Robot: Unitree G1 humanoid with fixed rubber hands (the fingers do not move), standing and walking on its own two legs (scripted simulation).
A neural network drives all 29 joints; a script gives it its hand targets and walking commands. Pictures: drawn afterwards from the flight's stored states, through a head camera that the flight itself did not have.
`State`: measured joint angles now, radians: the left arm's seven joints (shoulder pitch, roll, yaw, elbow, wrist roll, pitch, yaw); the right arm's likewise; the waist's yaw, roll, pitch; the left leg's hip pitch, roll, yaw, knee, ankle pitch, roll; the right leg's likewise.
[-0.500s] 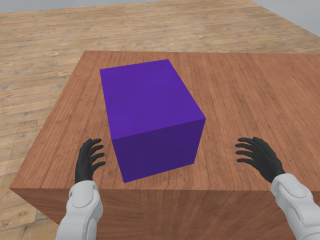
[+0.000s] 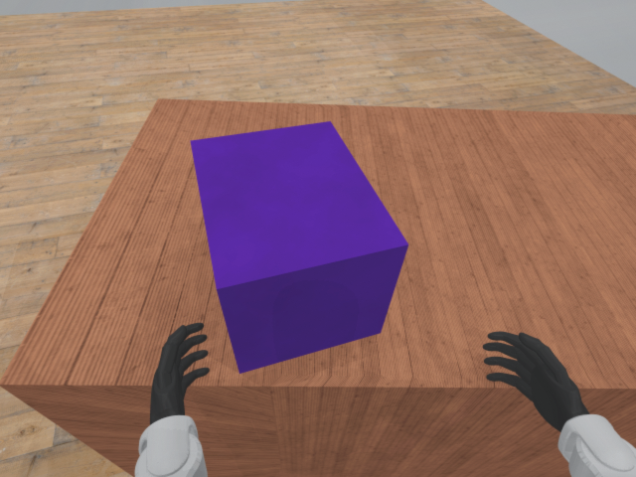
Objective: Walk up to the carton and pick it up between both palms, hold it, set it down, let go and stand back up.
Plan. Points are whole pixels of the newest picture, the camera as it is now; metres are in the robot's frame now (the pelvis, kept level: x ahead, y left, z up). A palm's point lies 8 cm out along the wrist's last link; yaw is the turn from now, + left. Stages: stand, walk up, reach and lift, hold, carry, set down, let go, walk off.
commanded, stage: set down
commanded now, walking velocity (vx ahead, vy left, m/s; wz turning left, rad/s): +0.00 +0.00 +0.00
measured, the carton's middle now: (287, 239) +0.43 +0.06 +0.05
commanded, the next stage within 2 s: let go in 0.94 s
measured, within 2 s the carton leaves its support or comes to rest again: neither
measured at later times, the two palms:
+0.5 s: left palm (142, 425) +0.18 +0.21 +0.01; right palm (554, 420) +0.19 -0.26 +0.02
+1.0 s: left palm (134, 423) +0.18 +0.22 +0.02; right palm (541, 420) +0.19 -0.24 +0.02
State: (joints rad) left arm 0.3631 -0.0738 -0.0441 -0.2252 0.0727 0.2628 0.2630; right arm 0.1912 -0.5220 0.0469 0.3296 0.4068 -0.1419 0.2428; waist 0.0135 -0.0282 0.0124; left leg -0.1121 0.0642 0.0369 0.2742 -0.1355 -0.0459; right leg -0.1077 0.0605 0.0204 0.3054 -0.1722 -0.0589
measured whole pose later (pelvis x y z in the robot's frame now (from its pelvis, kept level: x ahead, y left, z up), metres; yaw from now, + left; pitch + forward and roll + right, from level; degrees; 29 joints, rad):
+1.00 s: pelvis -0.06 +0.05 +0.00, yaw +2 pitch -7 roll -1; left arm 0.06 -0.03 -0.05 0.17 0.11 0.24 0.13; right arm 0.02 -0.49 -0.10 0.59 0.19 -0.03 0.20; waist 0.04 -0.02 0.06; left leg -0.12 -0.01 0.02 0.36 -0.15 0.01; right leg -0.07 -0.01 0.00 0.31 -0.11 -0.05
